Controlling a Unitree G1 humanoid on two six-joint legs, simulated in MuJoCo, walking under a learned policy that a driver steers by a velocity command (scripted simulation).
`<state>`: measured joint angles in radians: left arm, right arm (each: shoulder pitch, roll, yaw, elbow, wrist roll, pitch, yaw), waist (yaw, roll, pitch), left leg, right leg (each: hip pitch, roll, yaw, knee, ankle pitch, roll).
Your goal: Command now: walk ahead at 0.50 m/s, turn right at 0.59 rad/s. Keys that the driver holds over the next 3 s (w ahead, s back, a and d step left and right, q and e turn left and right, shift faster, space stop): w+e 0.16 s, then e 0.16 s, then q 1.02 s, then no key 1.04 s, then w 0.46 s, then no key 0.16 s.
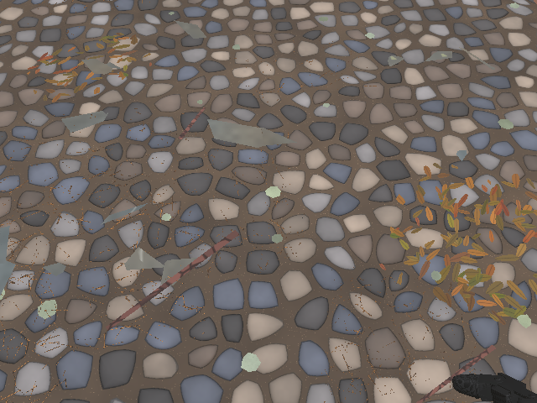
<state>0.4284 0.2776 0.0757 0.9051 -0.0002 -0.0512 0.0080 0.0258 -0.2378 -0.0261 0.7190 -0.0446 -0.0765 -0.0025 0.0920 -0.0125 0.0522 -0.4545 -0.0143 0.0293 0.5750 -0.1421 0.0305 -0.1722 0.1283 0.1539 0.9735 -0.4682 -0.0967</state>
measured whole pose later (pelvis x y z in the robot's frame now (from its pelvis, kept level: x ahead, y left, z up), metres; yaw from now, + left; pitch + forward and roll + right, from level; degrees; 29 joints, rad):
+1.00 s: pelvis +0.22 -0.01 +0.02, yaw +3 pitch +0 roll -2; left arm 0.18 0.27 0.07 0.80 0.02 0.05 0.03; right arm 0.30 -0.25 -0.06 0.78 -0.02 0.05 0.00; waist -0.01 -0.03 0.02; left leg -0.25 -0.02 0.01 0.53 -0.29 0.06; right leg -0.49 -0.01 -0.07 0.90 -0.39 0.01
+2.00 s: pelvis +0.20 -0.03 +0.02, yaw +20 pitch -2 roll +0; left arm 0.24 0.24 0.02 0.90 0.01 0.01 0.01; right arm 0.18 -0.23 0.00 0.88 -0.01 0.00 -0.02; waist 0.02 -0.01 0.03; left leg -0.11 -0.05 -0.05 0.40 -0.25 0.03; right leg -0.16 0.01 -0.01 0.38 -0.19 -0.01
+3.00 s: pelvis +0.40 -0.01 +0.02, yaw +20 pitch +1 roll +0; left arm 0.49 0.13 -0.01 1.13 0.02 -0.09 0.02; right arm 0.06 -0.21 -0.02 0.97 -0.02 -0.04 0.02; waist 0.04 0.03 0.06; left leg -0.59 0.01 0.09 0.73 -0.11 0.04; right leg 0.09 0.07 -0.05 0.23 -0.33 -0.08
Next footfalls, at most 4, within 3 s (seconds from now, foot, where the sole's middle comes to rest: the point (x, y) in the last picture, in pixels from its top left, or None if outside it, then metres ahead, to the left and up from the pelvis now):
0.42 right None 0.32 -0.14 -0.76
0.90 left None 0.25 0.07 -0.76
1.40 right None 0.29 -0.12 -0.76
1.74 left None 0.18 0.07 -0.76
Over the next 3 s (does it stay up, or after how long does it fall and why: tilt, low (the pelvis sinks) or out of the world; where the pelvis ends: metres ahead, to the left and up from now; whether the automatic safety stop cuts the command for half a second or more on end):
stays up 0.40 -0.01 0.02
